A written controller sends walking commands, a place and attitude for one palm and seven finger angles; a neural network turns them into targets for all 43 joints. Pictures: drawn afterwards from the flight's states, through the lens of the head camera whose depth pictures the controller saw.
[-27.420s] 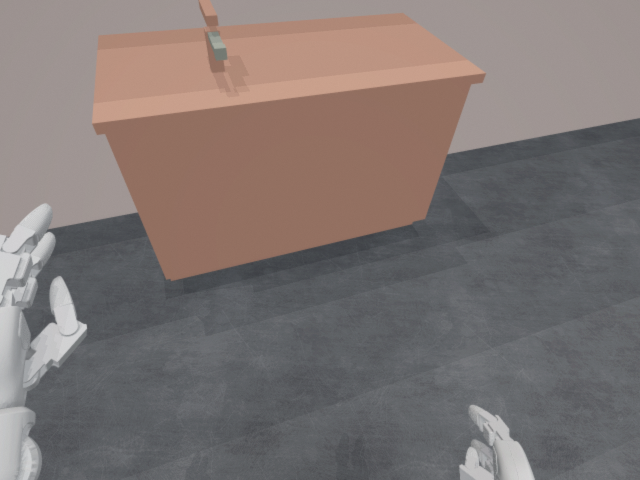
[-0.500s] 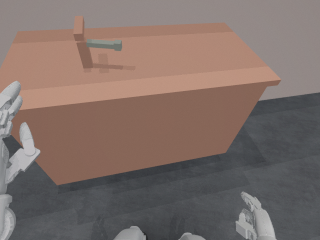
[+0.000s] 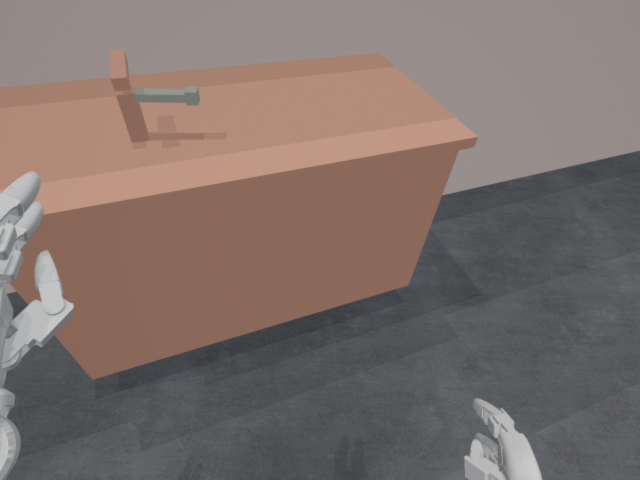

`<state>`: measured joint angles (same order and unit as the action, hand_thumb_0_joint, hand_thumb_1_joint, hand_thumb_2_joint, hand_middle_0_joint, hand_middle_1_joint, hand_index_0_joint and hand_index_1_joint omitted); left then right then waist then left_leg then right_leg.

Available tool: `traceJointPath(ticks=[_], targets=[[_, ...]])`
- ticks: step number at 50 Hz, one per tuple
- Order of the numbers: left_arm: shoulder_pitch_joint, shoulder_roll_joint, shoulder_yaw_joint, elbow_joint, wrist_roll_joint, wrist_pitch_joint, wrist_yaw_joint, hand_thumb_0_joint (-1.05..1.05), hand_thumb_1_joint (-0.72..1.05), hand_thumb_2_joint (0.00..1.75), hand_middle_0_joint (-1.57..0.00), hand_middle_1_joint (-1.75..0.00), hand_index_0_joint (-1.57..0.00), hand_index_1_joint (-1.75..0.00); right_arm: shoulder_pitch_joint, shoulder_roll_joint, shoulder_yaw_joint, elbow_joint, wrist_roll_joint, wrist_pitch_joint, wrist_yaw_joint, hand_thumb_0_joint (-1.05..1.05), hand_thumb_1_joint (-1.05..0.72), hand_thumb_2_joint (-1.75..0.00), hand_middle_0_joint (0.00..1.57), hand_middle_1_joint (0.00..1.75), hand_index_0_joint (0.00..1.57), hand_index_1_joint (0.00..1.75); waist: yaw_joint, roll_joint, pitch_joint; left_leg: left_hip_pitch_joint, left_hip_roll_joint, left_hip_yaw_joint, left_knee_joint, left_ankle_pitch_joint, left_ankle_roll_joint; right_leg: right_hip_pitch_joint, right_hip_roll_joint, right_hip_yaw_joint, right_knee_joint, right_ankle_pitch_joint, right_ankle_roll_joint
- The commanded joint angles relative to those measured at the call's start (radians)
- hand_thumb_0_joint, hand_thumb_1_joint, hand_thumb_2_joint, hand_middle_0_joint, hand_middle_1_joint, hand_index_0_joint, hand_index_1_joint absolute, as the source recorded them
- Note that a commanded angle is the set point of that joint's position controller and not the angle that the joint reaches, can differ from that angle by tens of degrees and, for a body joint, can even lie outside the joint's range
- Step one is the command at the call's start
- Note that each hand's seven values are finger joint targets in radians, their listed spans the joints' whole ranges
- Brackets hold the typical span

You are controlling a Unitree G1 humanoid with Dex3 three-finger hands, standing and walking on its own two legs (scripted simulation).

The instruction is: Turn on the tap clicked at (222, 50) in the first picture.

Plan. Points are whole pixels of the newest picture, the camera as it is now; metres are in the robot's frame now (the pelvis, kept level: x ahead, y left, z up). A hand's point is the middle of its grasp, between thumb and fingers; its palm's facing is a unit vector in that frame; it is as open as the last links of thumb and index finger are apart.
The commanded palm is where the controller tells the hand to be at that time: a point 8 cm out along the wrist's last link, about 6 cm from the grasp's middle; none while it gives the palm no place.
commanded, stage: stop stepping back and stand still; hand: left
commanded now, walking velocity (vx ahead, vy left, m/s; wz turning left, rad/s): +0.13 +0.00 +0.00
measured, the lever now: (192, 95) +0.80 +0.31 +0.08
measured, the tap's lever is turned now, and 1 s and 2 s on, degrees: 75 75 75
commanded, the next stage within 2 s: stand and check the lever's angle in 0.62 s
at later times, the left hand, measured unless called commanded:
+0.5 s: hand (7, 443) +0.12 +0.24 +0.16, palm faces +0.47 -0.82 -0.33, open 7.4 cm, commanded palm +0.06 +0.28 +0.19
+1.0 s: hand (18, 430) +0.13 +0.24 +0.16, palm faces +0.46 -0.82 -0.35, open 7.4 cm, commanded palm +0.07 +0.28 +0.19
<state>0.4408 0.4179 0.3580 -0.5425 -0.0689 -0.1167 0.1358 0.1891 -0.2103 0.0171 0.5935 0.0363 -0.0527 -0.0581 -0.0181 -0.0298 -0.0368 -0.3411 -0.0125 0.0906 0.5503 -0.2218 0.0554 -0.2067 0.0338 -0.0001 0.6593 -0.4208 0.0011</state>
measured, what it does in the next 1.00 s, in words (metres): steps on the spot: left foot, then left foot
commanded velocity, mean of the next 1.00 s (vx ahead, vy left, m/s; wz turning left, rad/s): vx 0.11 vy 0.01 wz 0.00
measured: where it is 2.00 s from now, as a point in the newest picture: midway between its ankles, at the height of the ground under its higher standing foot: outside the picture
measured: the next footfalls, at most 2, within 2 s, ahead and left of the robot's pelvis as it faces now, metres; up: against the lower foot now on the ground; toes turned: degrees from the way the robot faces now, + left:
left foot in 0.48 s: -0.04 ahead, +0.14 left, +0.00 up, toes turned +8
left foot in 0.94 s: -0.01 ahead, +0.11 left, +0.00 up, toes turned +7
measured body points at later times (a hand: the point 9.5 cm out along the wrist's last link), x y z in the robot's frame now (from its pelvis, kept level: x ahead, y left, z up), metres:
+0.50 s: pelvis -0.09 -0.01 +0.00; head -0.12 -0.02 +0.45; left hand +0.09 +0.28 +0.18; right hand +0.06 -0.26 -0.09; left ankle -0.09 +0.14 -0.73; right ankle -0.03 -0.10 -0.73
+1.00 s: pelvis -0.07 -0.01 +0.00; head -0.06 -0.01 +0.45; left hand +0.10 +0.28 +0.18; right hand +0.11 -0.24 -0.08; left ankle -0.05 +0.11 -0.73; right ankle -0.04 -0.09 -0.73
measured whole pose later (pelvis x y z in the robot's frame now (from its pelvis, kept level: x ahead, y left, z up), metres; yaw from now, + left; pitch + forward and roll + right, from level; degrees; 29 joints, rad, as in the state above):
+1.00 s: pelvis -0.07 -0.01 +0.00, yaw +4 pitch -3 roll +0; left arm 0.46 0.33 0.31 -0.48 -0.05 -0.14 0.17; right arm 0.20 -0.23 -0.01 0.62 0.01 -0.10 -0.07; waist 0.01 0.01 0.06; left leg -0.24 0.04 0.06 0.52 -0.22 0.00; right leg -0.23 0.03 -0.10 0.51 -0.24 -0.06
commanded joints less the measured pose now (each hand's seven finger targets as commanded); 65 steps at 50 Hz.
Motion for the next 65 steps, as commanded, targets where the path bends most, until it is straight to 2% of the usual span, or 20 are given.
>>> traceJointPath(ticks=[1,8,10,11,15,21,23,25,28,32,33,34,35,38,40,43,46,48,51,65], targets=[[0.001,0.09,0.061,-0.067,-0.005,-0.016,0.021,0.0,0.9,0.9,-0.2,-0.3,-0.2,-0.3,-0.097,-0.125,-0.046,-0.156,-0.02,-0.065,-0.008,0.0,-0.9,-0.9,0.2,0.3,0.2,0.3,0.015,0.17,-0.039,0.11,0.276,-0.384,-0.357,0.023,0.043,-0.139,-0.009,0.03,0.118,-0.103,0.008],[0.023,0.156,0.117,-0.258,0.034,-0.066,0.05,0.0,0.9,0.9,-0.2,-0.3,-0.2,-0.3,-0.116,-0.132,-0.06,-0.163,-0.046,-0.073,-0.014,0.0,-0.9,-0.9,0.2,0.3,0.2,0.3,0.014,0.179,-0.031,-0.206,0.093,-0.141,-0.252,-0.484,-0.031,0.189,-0.05,-0.028,-0.228,-0.015,-0.055],[0.029,0.17,0.128,-0.21,0.042,-0.065,0.051,0.0,0.9,0.9,-0.2,-0.3,-0.2,-0.3,-0.103,-0.118,-0.076,-0.137,-0.044,-0.059,-0.012,0.0,-0.9,-0.9,0.2,0.3,0.2,0.3,0.027,-0.185,0.024,-0.198,-0.013,-0.073,0.34,-0.275,-0.055,-0.095,-0.364,0.501,-0.538,-0.439,-0.202],[-0.035,0.147,0.112,-0.228,0.035,-0.077,0.049,0.0,0.9,0.9,-0.2,-0.3,-0.2,-0.3,-0.082,-0.129,-0.082,-0.112,-0.043,-0.064,-0.013,0.0,-0.9,-0.9,0.2,0.3,0.2,0.3,0.012,-0.148,0.072,-0.217,0.003,-0.105,0.521,-0.22,-0.064,-0.173,-0.407,0.544,-0.57,-0.346,-0.23],[-0.074,0.1,0.089,0.01,0.043,-0.096,0.037,0.0,0.9,0.9,-0.2,-0.3,-0.2,-0.3,-0.018,-0.1,-0.06,-0.078,-0.042,-0.072,-0.015,0.0,-0.9,-0.9,0.2,0.3,0.2,0.3,-0.025,-0.035,-0.014,-0.128,0.063,-0.064,0.394,-0.103,-0.058,-0.157,-0.277,0.198,-0.453,-0.175,-0.13],[-0.125,0.067,0.016,0.026,0.039,-0.079,0.039,0.0,0.9,0.9,-0.2,-0.3,-0.2,-0.3,-0.043,-0.114,-0.061,-0.098,-0.034,-0.094,-0.044,0.0,-0.9,-0.9,0.2,0.3,0.2,0.3,0.008,-0.114,0.0,0.126,0.017,0.046,-0.011,-0.235,-0.016,-0.188,-0.241,0.174,-0.413,-0.294,-0.102],[-0.131,0.086,0.037,-0.054,0.036,-0.087,0.045,0.0,0.9,0.9,-0.2,-0.3,-0.2,-0.3,-0.042,-0.132,-0.061,-0.112,-0.043,-0.102,-0.047,0.0,-0.9,-0.9,0.2,0.3,0.2,0.3,0.0,0.002,-0.003,0.168,0.088,-0.106,-0.177,-0.345,0.036,-0.198,-0.153,0.119,-0.235,-0.24,-0.062],[-0.164,0.11,0.065,-0.154,0.043,-0.091,0.059,0.0,0.9,0.9,-0.2,-0.3,-0.2,-0.3,-0.051,-0.142,-0.056,-0.128,-0.038,-0.105,-0.045,0.0,-0.9,-0.9,0.2,0.3,0.2,0.3,0.0,0.24,0.028,0.206,0.33,-0.437,-0.345,-0.402,0.12,-0.331,-0.024,-0.067,0.122,-0.036,0.001],[-0.127,0.129,0.108,-0.18,0.05,-0.09,0.057,0.0,0.9,0.9,-0.2,-0.3,-0.2,-0.3,-0.073,-0.122,-0.063,-0.106,-0.04,-0.124,-0.027,0.0,-0.9,-0.9,0.2,0.3,0.2,0.3,0.011,0.253,0.064,0.002,0.315,-0.351,-0.381,-0.429,0.116,-0.224,-0.074,-0.016,0.207,-0.017,0.002],[-0.103,0.093,0.08,-0.125,0.052,-0.074,0.062,0.0,0.9,0.9,-0.2,-0.3,-0.2,-0.3,-0.074,-0.112,-0.051,-0.104,-0.034,-0.137,-0.021,0.0,-0.9,-0.9,0.2,0.3,0.2,0.3,0.021,0.2,0.054,-0.097,0.192,-0.133,-0.16,-0.398,0.032,0.059,-0.031,-0.082,-0.164,0.08,0.005],[-0.108,0.095,0.078,-0.093,0.051,-0.073,0.06,0.0,0.9,0.9,-0.2,-0.3,-0.2,-0.3,-0.07,-0.109,-0.055,-0.102,-0.034,-0.135,-0.02,0.0,-0.9,-0.9,0.2,0.3,0.2,0.3,0.017,0.06,0.052,-0.112,0.13,-0.073,-0.006,-0.331,0.007,0.06,-0.08,0.019,-0.264,0.059,-0.026],[-0.083,0.101,0.077,-0.046,0.052,-0.065,0.054,0.0,0.9,0.9,-0.2,-0.3,-0.2,-0.3,-0.066,-0.101,-0.061,-0.102,-0.035,-0.129,-0.017,0.0,-0.9,-0.9,0.2,0.3,0.2,0.3,0.014,-0.16,0.049,-0.176,0.046,-0.022,0.227,-0.29,-0.025,0.042,-0.231,0.305,-0.384,-0.024,-0.102],[-0.132,0.114,0.076,-0.064,0.043,-0.064,0.049,0.0,0.9,0.9,-0.2,-0.3,-0.2,-0.3,-0.09,-0.099,-0.061,-0.107,-0.029,-0.125,-0.012,0.0,-0.9,-0.9,0.2,0.3,0.2,0.3,0.023,-0.23,0.033,-0.231,0.02,-0.036,0.405,-0.296,-0.043,0.05,-0.359,0.499,-0.455,-0.015,-0.165],[-0.097,0.09,0.076,-0.035,0.031,-0.079,0.033,0.0,0.9,0.9,-0.2,-0.3,-0.2,-0.3,-0.06,-0.095,-0.055,-0.092,-0.026,-0.11,0.003,0.0,-0.9,-0.9,0.2,0.3,0.2,0.3,0.009,-0.066,0.0,-0.178,0.066,-0.102,0.439,-0.187,-0.062,0.046,-0.323,0.331,-0.404,0.173,-0.164],[-0.07,0.096,0.087,-0.044,0.03,-0.092,0.033,0.0,0.9,0.9,-0.2,-0.3,-0.2,-0.3,-0.08,-0.08,-0.044,-0.104,-0.025,-0.095,-0.001,0.0,-0.9,-0.9,0.2,0.3,0.2,0.3,0.013,-0.086,-0.028,-0.083,0.061,-0.063,0.294,-0.163,-0.061,0.042,-0.283,0.191,-0.358,0.329,-0.142],[-0.073,0.094,0.087,-0.103,0.023,-0.098,0.041,0.0,0.9,0.9,-0.2,-0.3,-0.2,-0.3,-0.096,-0.085,-0.043,-0.121,-0.031,-0.095,-0.011,0.0,-0.9,-0.9,0.2,0.3,0.2,0.3,0.025,-0.101,-0.055,0.064,0.031,-0.018,0.058,-0.115,-0.046,0.015,-0.247,0.15,-0.372,0.206,-0.116],[-0.072,0.094,0.078,-0.167,0.017,-0.099,0.05,0.0,0.9,0.9,-0.2,-0.3,-0.2,-0.3,-0.091,-0.107,-0.053,-0.134,-0.035,-0.101,-0.019,0.0,-0.9,-0.9,0.2,0.3,0.2,0.3,0.025,0.046,-0.052,0.184,0.088,-0.103,-0.155,-0.009,-0.019,-0.004,-0.178,0.113,-0.296,0.156,-0.053],[-0.083,0.097,0.078,-0.194,0.02,-0.093,0.056,0.0,0.9,0.9,-0.2,-0.3,-0.2,-0.3,-0.105,-0.13,-0.061,-0.149,-0.029,-0.097,-0.019,0.0,-0.9,-0.9,0.2,0.3,0.2,0.3,0.038,0.144,-0.036,0.165,0.191,-0.222,-0.19,0.04,0.016,-0.021,-0.101,0.065,-0.252,0.188,-0.007],[-0.053,0.093,0.08,-0.164,0.027,-0.082,0.054,0.0,0.9,0.9,-0.2,-0.3,-0.2,-0.3,-0.098,-0.113,-0.048,-0.146,-0.029,-0.095,-0.02,0.0,-0.9,-0.9,0.2,0.3,0.2,0.3,0.029,0.192,-0.001,0.062,0.161,-0.188,-0.223,-0.041,-0.007,0.04,-0.082,0.037,-0.264,0.203,-0.006],[-0.019,0.091,0.076,-0.148,0.014,-0.061,0.046,0.0,0.9,0.9,-0.2,-0.3,-0.2,-0.3,-0.099,-0.11,-0.047,-0.166,-0.026,-0.078,-0.018,0.0,-0.9,-0.9,0.2,0.3,0.2,0.3,0.023,0.075,-0.098,0.152,0.131,-0.121,-0.144,0.248,-0.042,0.106,-0.101,0.032,-0.264,0.484,-0.014]])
